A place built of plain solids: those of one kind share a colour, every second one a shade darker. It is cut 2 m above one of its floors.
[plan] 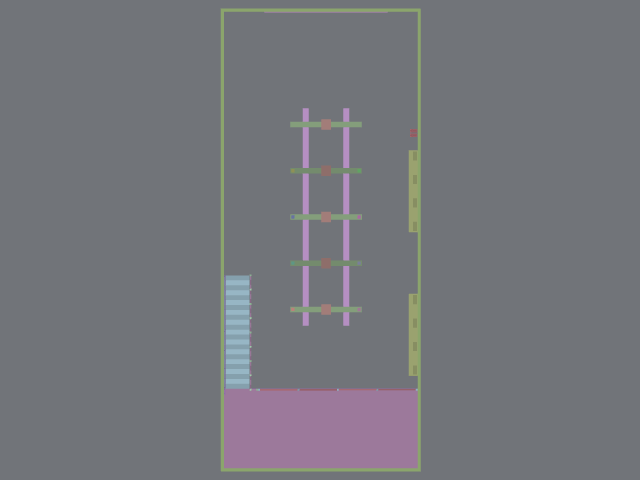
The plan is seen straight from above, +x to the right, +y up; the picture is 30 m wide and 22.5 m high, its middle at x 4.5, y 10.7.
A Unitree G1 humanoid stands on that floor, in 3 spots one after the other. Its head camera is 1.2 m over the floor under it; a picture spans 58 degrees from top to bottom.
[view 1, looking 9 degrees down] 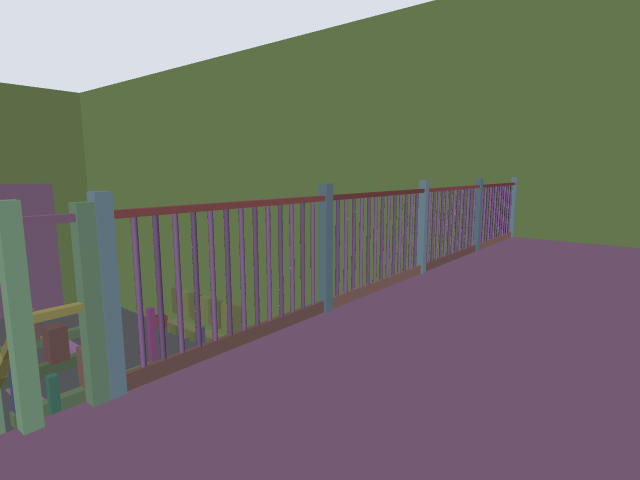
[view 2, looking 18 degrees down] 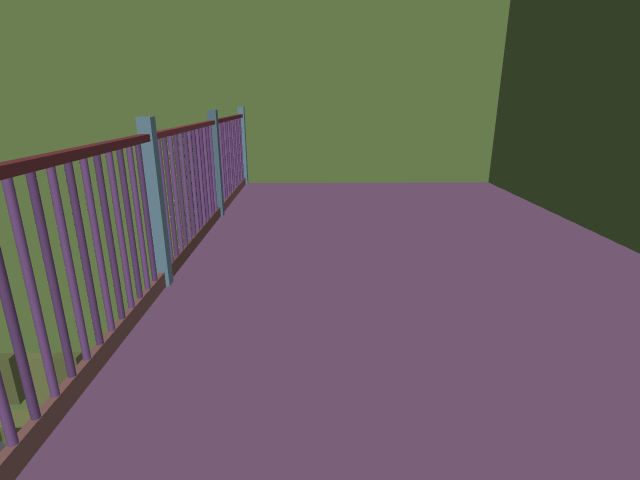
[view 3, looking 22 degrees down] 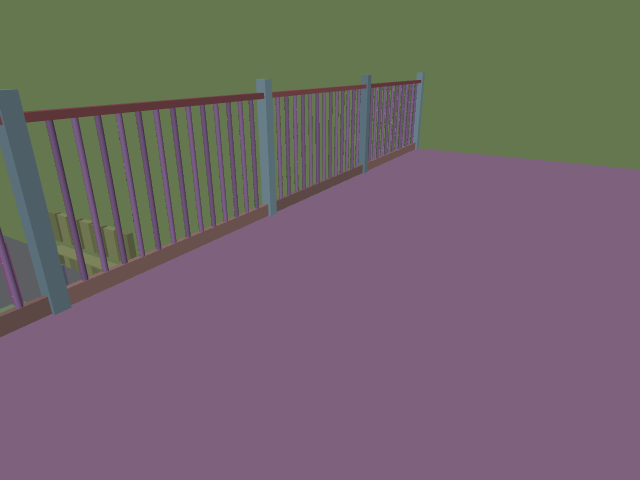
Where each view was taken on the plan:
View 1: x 0.64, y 1.43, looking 39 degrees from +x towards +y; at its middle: guard_newel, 3.66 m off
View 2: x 2.60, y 2.67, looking -1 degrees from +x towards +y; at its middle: gal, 3.88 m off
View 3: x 2.50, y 1.47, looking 31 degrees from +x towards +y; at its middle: gal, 3.20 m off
